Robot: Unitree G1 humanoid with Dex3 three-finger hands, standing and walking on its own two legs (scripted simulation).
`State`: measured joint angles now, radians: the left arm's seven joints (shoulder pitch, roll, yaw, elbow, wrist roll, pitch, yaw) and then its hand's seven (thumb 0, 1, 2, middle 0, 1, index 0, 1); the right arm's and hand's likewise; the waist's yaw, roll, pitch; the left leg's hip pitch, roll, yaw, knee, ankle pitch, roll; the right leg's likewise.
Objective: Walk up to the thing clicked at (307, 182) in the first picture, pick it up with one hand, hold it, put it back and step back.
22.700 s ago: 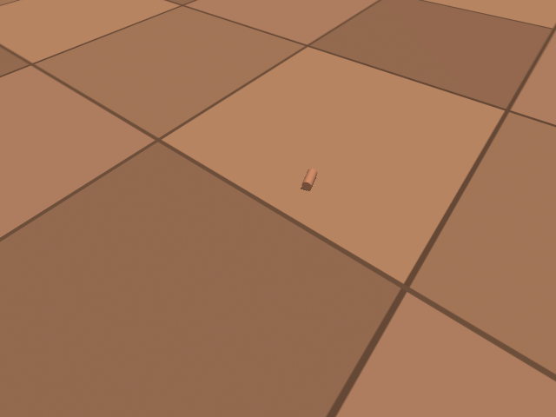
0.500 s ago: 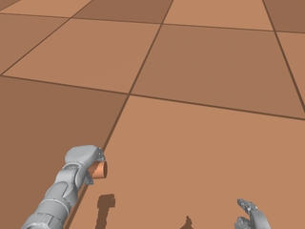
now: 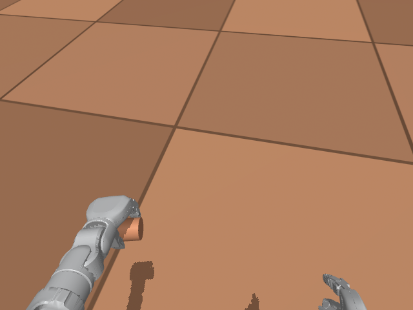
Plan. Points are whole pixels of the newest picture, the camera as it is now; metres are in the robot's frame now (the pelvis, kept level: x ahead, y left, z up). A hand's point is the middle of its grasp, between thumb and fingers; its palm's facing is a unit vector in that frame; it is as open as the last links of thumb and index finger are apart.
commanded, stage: crouch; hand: left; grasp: from above
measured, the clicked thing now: (118, 229) +0.30 +0.23 -0.08
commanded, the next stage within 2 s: lower in 2.00 s
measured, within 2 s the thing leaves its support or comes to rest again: neither
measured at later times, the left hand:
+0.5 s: hand (124, 248) +0.27 +0.23 -0.13, palm faces -0.50 -0.01 -0.86, open 8.0 cm
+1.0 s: hand (144, 257) +0.33 +0.24 -0.39, palm faces -0.48 -0.01 -0.88, open 8.0 cm
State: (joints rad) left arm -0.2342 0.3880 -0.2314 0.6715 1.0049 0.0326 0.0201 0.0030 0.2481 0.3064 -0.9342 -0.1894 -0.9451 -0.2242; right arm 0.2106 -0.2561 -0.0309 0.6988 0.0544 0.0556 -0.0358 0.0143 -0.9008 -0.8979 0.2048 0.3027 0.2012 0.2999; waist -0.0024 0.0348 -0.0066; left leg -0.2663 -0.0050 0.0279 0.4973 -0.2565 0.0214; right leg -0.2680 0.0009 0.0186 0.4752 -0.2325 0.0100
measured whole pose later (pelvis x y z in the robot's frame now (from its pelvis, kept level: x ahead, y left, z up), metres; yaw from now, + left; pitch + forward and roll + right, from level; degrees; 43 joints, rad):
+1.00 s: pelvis -0.07 +0.00 -0.24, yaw +0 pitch +34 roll -3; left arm -0.70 0.47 -0.02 1.26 1.17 -0.07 0.37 0.00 0.27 0.27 -0.92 -0.21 -0.93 -0.23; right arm 0.24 -0.24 -0.03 0.76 -0.06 -0.04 0.00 0.01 -0.89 -0.89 0.21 0.30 0.20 0.30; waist -0.16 0.04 -0.20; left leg -1.71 0.00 -0.01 1.72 -0.61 0.03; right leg -1.69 0.00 -0.03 1.68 -0.59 0.01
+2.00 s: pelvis -0.08 -0.01 -0.41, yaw -3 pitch +38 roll -6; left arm -0.87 0.66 0.13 1.42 1.28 -0.21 0.46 0.01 0.26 0.24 -0.98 -0.13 -0.99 -0.15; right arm 0.17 -0.27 0.01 0.76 -0.15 -0.10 0.14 0.01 -0.91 -0.90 0.21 0.30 0.20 0.30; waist -0.23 0.00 -0.08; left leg -2.25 0.00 -0.06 2.29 -0.70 0.02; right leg -2.20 0.00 -0.08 2.22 -0.68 0.00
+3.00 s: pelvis -0.08 +0.00 -0.47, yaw -8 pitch +32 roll -11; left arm -0.94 0.84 0.23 1.59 1.32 -0.25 0.57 0.00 0.28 0.23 -0.97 -0.13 -0.97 -0.16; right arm 0.12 -0.30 0.14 0.75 -0.21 -0.16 0.22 0.00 -0.90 -0.89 0.21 0.30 0.20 0.30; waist -0.31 -0.07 0.07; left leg -2.36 0.01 -0.15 2.52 -0.74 0.02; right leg -2.29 0.02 -0.16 2.38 -0.68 0.00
